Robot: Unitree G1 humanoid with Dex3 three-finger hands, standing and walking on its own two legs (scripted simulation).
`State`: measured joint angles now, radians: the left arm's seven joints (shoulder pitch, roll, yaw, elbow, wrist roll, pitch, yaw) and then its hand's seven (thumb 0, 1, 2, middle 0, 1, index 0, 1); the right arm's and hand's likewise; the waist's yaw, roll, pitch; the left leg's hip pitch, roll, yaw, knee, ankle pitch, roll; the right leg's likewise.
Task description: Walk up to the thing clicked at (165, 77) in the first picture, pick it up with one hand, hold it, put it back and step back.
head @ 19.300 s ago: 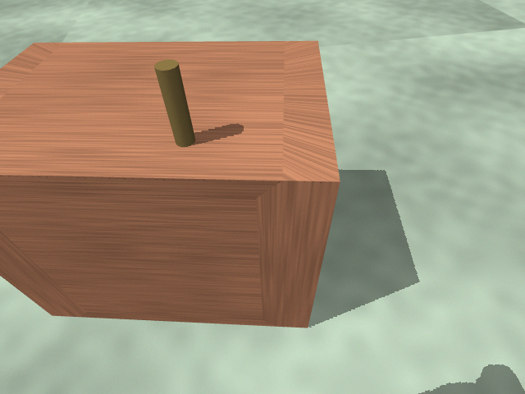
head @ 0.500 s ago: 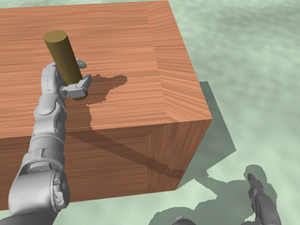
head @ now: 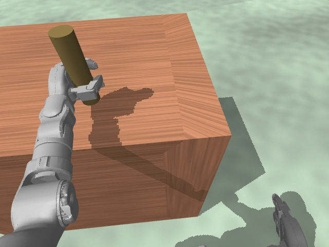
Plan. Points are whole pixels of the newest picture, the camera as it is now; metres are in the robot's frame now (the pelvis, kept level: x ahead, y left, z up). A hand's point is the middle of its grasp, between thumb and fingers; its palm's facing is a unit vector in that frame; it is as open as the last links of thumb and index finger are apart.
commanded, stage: settle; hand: left
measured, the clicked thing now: (78, 70) +0.48 +0.16 +0.20
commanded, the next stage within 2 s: lift in 0.42 s
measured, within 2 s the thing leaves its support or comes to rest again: neither
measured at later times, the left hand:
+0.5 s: hand (82, 73) +0.48 +0.15 +0.20, palm faces +0.03 -1.00 +0.00, open 6.0 cm
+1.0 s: hand (67, 60) +0.44 +0.15 +0.25, palm faces +0.01 -1.00 -0.03, open 6.0 cm
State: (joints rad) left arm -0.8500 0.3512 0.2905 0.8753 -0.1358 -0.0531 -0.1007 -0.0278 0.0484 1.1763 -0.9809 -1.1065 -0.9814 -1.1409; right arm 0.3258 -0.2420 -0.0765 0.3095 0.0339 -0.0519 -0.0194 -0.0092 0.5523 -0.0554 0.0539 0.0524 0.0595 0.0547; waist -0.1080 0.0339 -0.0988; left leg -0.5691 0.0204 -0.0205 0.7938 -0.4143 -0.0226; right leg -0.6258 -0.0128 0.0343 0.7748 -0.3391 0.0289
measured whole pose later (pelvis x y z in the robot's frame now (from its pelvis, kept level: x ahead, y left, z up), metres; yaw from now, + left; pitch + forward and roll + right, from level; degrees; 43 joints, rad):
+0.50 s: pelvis +0.00 +0.00 +0.01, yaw +0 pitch +9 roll +0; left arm -0.89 0.37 0.28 0.89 -0.14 0.00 -0.10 -0.03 0.05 1.18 -0.99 -1.10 -0.98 -1.14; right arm 0.30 -0.24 -0.07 0.39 0.04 -0.08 -0.04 -0.01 0.56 -0.05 0.05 0.05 0.06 0.05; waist -0.10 0.03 -0.10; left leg -0.51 0.02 -0.02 0.75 -0.39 -0.02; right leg -0.57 -0.02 0.03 0.72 -0.31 0.03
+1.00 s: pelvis +0.00 +0.00 +0.02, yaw +0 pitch +5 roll +0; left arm -0.78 0.34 0.26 0.61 -0.17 0.17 -0.13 -0.03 0.06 1.17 -0.98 -1.11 -0.98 -1.14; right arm 0.33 -0.23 -0.08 0.42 0.06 -0.12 -0.04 -0.01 0.55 -0.05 0.05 0.05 0.06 0.05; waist -0.05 0.06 -0.12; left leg -0.39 0.02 -0.02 0.66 -0.36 -0.02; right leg -0.44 -0.02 0.03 0.65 -0.30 0.03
